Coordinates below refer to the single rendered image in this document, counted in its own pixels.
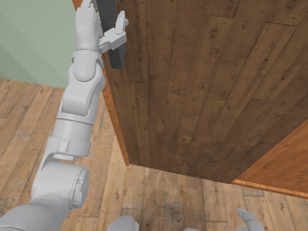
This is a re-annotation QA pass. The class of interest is robot left forearm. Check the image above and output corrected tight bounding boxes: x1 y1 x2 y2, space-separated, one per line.
31 50 106 199

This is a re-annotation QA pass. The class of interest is handle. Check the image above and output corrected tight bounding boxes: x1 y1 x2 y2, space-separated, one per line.
96 0 127 69

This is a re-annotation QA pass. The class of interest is left robot upper arm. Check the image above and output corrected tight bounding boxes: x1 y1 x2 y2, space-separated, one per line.
0 161 90 231

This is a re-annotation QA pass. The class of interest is right robot hand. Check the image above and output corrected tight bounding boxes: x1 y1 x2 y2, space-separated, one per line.
235 208 265 231

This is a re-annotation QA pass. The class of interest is left robot thigh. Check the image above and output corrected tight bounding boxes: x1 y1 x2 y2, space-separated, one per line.
106 216 140 231

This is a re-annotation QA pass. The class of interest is wardrobe door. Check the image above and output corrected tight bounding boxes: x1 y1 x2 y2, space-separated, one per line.
95 0 308 184
236 119 308 193

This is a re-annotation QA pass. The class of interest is left robot hand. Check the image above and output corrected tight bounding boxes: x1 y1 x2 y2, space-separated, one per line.
74 0 129 57

